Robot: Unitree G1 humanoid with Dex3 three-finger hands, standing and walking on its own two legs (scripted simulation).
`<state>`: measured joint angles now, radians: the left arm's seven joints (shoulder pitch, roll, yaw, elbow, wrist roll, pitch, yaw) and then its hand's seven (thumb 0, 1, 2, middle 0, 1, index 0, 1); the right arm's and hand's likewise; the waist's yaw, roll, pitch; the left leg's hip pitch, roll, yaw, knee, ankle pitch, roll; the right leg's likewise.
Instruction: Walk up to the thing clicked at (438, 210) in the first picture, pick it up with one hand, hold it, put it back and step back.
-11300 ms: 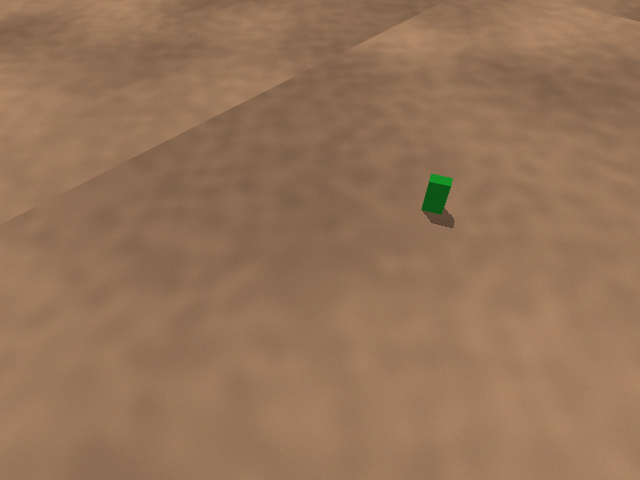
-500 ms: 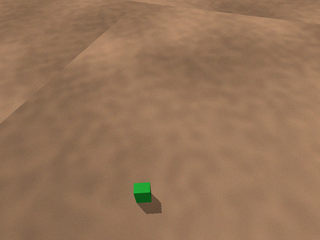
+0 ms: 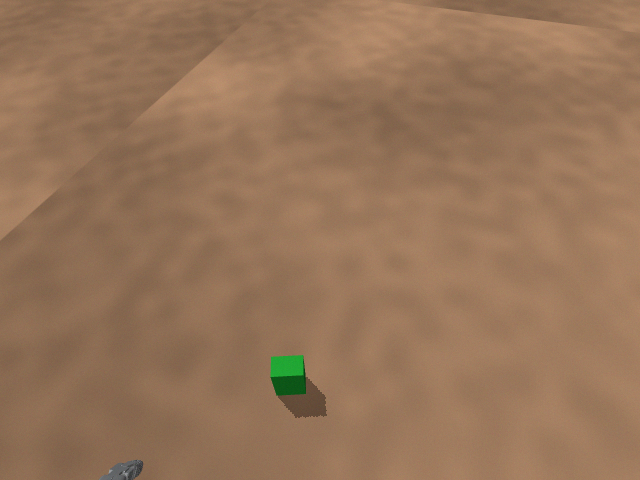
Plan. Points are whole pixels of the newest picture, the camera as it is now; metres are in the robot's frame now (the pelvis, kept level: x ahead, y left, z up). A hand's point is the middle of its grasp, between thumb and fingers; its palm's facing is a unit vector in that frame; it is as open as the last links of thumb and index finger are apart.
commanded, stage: go down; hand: left
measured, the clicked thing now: (289, 376) +0.47 +0.13 -0.69
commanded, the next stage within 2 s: none
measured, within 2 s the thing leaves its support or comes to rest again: neither
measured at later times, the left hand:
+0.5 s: hand (156, 475) +0.15 +0.26 -0.18, palm faces +0.05 -0.95 -0.32, open 16.0 cm
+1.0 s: hand (155, 478) +0.14 +0.27 -0.19, palm faces +0.06 -0.94 -0.33, open 16.5 cm
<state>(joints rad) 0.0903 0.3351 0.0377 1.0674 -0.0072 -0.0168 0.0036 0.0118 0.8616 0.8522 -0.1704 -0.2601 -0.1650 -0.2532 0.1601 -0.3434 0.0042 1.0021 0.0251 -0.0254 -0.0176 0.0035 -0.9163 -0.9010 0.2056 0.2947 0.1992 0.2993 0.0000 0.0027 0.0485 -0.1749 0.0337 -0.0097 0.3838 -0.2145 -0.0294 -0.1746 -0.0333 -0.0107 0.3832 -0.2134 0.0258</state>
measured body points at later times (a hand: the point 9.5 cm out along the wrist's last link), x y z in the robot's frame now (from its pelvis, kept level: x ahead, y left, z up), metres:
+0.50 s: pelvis +0.00 +0.01 -0.05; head +0.06 +0.02 +0.40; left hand +0.14 +0.31 -0.16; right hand +0.14 -0.25 -0.14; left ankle -0.01 +0.14 -0.74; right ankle -0.01 -0.14 -0.74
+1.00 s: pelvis +0.00 +0.02 -0.08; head +0.07 +0.04 +0.36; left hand +0.14 +0.32 -0.16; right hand +0.17 -0.23 -0.16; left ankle -0.01 +0.14 -0.74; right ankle -0.01 -0.14 -0.74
